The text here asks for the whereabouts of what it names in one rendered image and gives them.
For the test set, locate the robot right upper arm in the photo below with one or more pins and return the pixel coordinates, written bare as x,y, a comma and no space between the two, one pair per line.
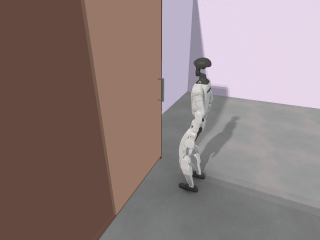
211,96

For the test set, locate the robot left forearm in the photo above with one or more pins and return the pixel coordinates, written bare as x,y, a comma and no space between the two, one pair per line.
196,125

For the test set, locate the robot left hand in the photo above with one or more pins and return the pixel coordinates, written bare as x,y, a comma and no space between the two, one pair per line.
189,144

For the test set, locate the robot right thigh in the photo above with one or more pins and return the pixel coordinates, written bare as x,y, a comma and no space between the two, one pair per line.
195,149

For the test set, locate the wardrobe door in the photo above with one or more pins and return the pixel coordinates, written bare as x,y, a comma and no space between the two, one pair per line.
124,45
54,182

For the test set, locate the handle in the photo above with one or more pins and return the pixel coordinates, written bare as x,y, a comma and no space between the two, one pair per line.
162,89

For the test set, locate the robot right forearm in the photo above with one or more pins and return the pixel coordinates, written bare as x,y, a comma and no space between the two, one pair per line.
209,106

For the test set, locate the left robot shin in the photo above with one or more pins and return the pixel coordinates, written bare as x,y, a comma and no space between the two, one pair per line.
187,171

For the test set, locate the robot left upper arm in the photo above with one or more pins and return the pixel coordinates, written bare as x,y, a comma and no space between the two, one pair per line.
197,93

